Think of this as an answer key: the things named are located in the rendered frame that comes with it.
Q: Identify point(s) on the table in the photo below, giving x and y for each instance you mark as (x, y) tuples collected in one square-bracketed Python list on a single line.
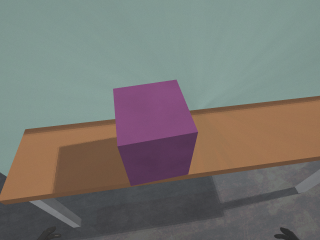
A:
[(72, 159)]

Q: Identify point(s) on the robot right hand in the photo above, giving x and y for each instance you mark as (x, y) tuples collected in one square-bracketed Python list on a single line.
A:
[(288, 235)]

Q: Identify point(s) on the carton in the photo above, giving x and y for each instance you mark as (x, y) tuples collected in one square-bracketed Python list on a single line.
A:
[(155, 131)]

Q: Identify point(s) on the robot left hand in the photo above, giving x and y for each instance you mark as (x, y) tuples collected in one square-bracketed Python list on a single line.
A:
[(46, 235)]

